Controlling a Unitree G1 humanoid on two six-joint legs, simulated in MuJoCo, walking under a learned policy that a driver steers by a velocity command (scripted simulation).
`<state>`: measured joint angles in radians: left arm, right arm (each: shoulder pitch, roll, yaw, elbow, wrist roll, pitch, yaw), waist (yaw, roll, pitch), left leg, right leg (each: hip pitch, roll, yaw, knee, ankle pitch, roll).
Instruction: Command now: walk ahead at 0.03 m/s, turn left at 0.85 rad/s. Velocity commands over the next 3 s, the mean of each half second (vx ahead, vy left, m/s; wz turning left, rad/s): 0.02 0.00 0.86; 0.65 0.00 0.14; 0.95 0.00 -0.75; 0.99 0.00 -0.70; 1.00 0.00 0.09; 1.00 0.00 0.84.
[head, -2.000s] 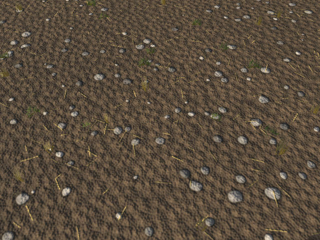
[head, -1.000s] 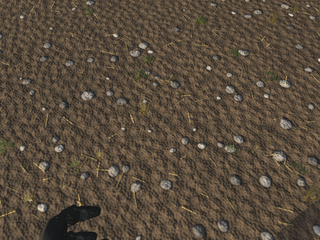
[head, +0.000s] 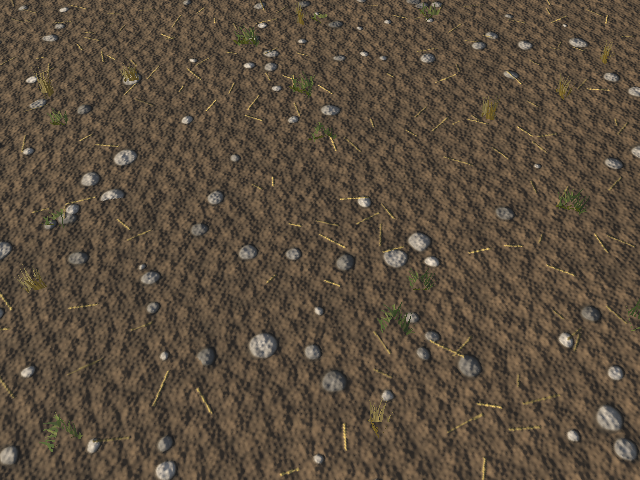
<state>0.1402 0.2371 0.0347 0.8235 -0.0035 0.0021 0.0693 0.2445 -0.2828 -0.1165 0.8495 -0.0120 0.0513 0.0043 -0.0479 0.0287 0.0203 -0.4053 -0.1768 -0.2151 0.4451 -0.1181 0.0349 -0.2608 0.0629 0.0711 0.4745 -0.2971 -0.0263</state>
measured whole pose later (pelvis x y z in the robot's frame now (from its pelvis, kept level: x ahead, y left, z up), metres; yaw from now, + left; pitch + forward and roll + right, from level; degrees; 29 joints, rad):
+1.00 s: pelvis +0.18 +0.09 -0.02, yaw +28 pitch +3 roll +0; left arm 0.12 0.29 0.05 0.67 0.03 0.00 -0.08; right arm 0.46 -0.30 -0.05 0.88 -0.04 -0.09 0.00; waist -0.05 0.02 -0.03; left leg 0.27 -0.01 0.03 0.03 -0.36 0.01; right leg -0.67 -0.05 -0.07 0.70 -0.12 -0.08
